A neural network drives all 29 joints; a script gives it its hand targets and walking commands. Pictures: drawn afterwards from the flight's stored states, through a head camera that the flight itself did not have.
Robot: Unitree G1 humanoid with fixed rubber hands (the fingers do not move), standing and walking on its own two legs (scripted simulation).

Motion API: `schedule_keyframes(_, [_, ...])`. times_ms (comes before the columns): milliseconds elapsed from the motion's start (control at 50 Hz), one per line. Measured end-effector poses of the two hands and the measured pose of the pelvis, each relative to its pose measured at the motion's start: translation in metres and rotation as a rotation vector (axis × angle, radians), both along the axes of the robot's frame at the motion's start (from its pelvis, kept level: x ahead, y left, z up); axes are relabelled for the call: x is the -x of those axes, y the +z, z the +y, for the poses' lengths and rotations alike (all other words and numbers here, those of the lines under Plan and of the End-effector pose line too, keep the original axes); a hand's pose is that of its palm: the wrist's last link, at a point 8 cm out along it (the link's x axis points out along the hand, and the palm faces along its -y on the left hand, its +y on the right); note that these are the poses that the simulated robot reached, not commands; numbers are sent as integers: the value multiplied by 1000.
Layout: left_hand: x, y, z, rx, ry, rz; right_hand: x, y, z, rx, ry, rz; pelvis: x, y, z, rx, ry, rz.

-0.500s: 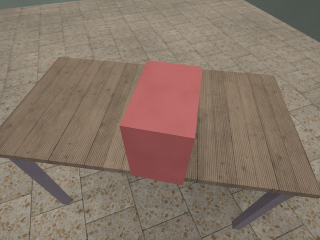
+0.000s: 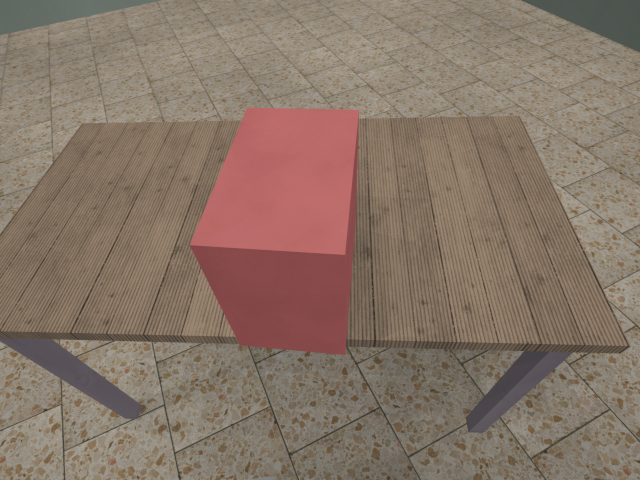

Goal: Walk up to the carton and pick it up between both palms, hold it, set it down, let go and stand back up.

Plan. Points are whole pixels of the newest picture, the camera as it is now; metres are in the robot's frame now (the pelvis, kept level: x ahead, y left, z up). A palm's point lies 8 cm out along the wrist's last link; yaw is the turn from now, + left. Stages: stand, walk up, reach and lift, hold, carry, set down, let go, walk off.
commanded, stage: walk up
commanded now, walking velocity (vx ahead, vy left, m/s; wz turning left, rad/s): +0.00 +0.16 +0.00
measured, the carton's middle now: (296, 232) +0.44 +0.06 +0.03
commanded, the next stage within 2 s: none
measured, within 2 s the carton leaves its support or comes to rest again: neither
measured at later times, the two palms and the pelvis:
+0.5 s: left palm out of the picture -0.06 +0.29 -0.14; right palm out of the picture +0.03 -0.15 -0.11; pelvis -0.01 +0.07 +0.02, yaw +1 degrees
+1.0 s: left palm out of the picture -0.04 +0.27 -0.13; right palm out of the picture -0.03 -0.12 -0.13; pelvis -0.01 +0.08 +0.02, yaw +1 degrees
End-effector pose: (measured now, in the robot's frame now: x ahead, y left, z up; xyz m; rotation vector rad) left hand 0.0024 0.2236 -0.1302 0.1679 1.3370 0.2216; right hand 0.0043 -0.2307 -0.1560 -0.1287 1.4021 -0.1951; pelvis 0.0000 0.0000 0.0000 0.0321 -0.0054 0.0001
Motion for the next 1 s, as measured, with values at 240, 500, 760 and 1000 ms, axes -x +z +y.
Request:
schedule_keyframes(240, [36, 39, 21, -53, 35, 63, -25, 17, 6, -39, 23, -20, 3, 26, 18, -34, -6, 30])
schedule_keyframes(500, [58, -11, 63, 104, 67, 125, -28, 44, 84, 39, 58, -115, 8, 17, 71, 44, 14, -5])
schedule_keyframes(760, [51, 0, 71, 73, 42, 119, 5, 21, 108, -37, 31, -43, 10, 15, 88, 27, 12, -12])
schedule_keyframes(1000, [40, 2, 50, 111, 21, 96, 39, 26, 108, -61, 12, 42, 9, 20, 79, 35, 14, -23])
